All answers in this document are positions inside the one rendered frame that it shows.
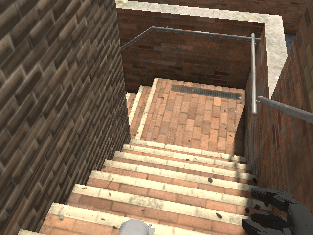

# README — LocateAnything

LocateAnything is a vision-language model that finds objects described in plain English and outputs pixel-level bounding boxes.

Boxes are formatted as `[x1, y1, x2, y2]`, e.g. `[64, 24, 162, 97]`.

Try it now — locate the right robot hand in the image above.
[242, 187, 313, 235]

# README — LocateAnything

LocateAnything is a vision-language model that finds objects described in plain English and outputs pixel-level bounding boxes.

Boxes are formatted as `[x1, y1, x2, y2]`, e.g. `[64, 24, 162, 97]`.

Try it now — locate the robot left thigh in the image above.
[117, 219, 155, 235]

